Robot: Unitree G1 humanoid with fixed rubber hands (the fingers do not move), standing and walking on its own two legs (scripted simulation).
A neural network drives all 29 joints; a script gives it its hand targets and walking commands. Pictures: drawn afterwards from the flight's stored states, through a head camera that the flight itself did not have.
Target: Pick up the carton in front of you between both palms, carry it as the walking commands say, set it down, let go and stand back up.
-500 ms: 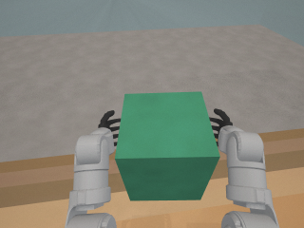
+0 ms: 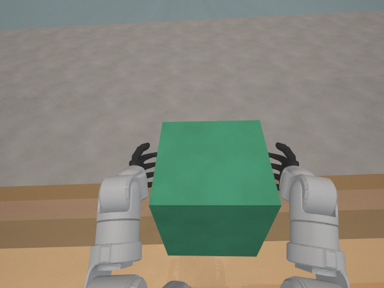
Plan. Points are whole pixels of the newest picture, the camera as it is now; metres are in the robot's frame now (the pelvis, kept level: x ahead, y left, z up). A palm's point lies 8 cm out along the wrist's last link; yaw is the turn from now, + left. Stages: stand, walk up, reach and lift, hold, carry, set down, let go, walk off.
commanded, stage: carry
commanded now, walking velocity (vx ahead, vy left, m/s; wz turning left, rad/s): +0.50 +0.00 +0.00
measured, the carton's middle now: (211, 191) +0.34 +0.02 +0.03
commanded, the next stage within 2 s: none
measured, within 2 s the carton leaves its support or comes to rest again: neither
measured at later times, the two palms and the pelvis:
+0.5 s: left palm (169, 145) +0.60 +0.18 -0.10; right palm (257, 152) +0.58 -0.12 -0.09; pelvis +0.27 +0.06 -0.17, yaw -1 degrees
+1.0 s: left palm (188, 127) +0.90 +0.16 -0.27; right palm (250, 130) +0.91 -0.14 -0.28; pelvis +0.59 -0.01 -0.34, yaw +0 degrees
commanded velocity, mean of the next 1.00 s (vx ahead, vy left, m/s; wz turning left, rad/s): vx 0.50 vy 0.00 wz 0.00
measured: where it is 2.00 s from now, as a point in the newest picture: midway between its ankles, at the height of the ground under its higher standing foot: (215, 191)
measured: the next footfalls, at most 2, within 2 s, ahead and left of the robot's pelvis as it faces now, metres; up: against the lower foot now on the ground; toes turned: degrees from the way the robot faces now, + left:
left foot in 0.26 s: +0.25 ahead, +0.12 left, -0.16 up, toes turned +1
right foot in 0.72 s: +0.58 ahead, -0.04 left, -0.33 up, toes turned -3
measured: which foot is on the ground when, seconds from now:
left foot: up 0.00-0.24, down 0.26-0.74, up 0.76-1.00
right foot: down 0.00-0.28, up 0.30-0.70, down 0.72-1.00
